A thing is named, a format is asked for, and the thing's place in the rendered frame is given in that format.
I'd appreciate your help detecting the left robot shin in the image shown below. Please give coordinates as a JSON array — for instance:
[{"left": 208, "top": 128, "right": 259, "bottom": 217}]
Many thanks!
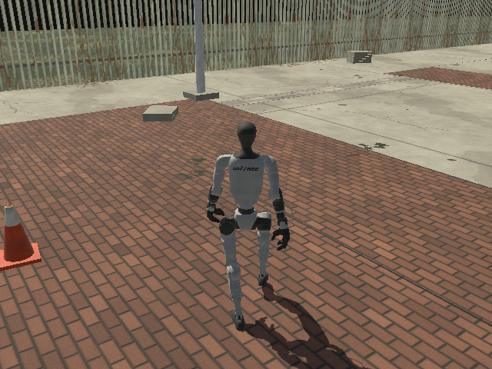
[{"left": 227, "top": 266, "right": 242, "bottom": 320}]

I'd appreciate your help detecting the left robot hand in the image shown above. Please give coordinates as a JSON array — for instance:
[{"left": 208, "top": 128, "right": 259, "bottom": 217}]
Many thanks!
[{"left": 207, "top": 208, "right": 224, "bottom": 223}]

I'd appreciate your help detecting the robot left upper arm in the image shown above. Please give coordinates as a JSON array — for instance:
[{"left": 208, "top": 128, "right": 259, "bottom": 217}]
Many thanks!
[{"left": 211, "top": 155, "right": 231, "bottom": 196}]

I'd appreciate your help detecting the right robot foot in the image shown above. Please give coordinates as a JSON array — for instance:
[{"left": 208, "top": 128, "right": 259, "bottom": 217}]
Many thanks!
[{"left": 258, "top": 273, "right": 268, "bottom": 286}]

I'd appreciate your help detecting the robot right forearm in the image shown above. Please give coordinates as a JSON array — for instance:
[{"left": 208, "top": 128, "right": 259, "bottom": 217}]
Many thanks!
[{"left": 272, "top": 188, "right": 288, "bottom": 229}]

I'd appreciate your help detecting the robot left forearm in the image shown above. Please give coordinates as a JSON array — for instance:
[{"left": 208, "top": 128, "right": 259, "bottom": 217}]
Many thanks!
[{"left": 207, "top": 185, "right": 219, "bottom": 211}]

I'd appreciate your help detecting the right robot hand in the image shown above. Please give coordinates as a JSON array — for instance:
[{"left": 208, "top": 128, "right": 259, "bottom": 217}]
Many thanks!
[{"left": 271, "top": 228, "right": 290, "bottom": 251}]

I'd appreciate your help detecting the robot right upper arm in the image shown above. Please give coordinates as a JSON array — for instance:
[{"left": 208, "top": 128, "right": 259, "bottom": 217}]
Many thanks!
[{"left": 262, "top": 155, "right": 280, "bottom": 200}]

